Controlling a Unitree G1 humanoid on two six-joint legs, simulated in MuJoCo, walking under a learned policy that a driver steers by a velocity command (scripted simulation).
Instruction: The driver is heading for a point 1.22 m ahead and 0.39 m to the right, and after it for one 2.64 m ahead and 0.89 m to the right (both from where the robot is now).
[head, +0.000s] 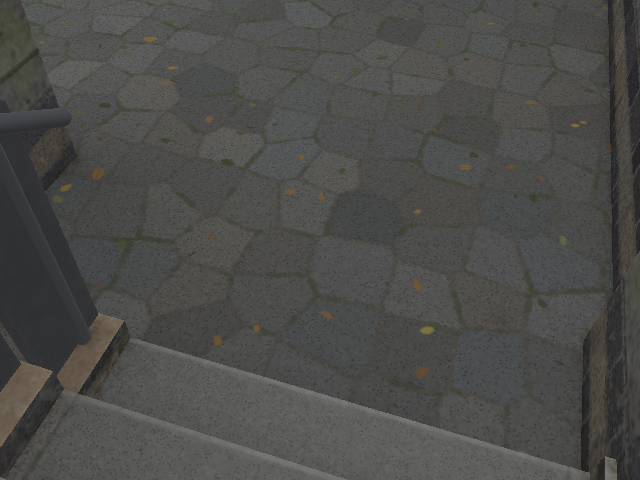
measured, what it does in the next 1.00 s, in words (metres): goes down: right foot 0.18 m lower, then left foot 0.18 m lower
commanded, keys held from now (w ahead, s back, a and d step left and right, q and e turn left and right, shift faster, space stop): w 0.46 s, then w+e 0.32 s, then e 0.22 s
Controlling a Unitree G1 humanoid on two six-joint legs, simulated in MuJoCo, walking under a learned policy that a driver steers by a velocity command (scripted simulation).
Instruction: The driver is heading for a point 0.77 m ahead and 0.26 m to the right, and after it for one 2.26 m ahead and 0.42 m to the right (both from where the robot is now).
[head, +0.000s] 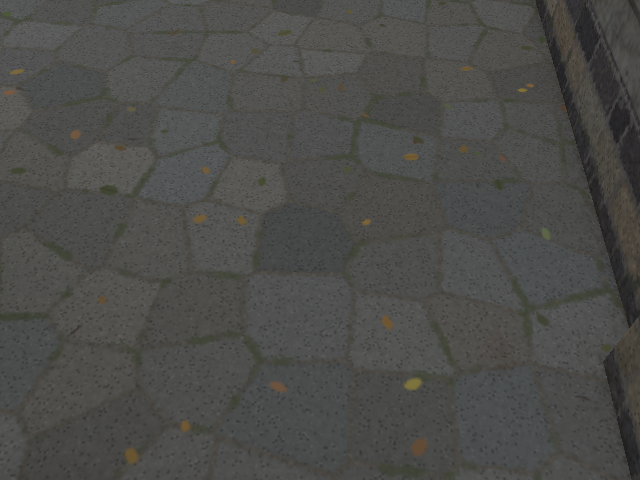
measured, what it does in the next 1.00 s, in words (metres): goes down, turning right: right foot 0.18 m lower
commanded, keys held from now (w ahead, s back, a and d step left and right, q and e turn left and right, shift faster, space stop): e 0.70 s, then no key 0.24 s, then w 0.06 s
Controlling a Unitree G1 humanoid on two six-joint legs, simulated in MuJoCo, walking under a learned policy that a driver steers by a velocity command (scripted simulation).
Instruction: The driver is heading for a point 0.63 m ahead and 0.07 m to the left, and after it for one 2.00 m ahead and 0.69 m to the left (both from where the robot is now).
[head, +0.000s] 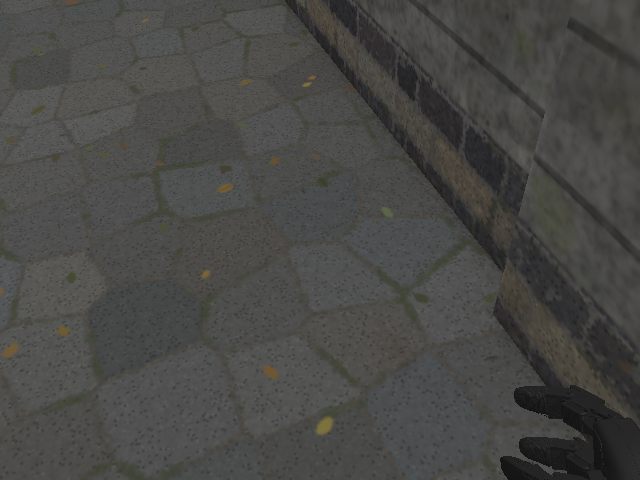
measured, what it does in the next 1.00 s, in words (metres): goes down: left foot, then right foot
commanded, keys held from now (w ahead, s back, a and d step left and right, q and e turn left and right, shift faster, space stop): w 0.94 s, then w+q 0.06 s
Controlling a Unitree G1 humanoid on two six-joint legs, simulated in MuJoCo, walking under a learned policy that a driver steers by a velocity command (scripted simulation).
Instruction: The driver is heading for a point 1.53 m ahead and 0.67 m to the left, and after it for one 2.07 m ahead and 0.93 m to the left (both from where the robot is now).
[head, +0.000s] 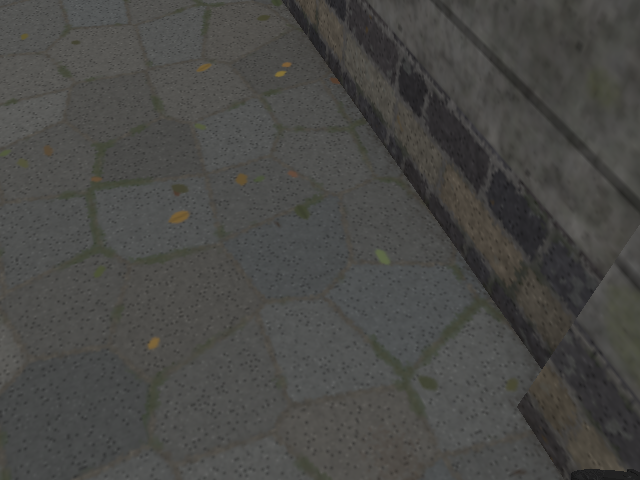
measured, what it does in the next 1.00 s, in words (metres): goes down, turning left: left foot 0.18 m lower, then right foot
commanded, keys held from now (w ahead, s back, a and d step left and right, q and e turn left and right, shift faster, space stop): w+q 1.00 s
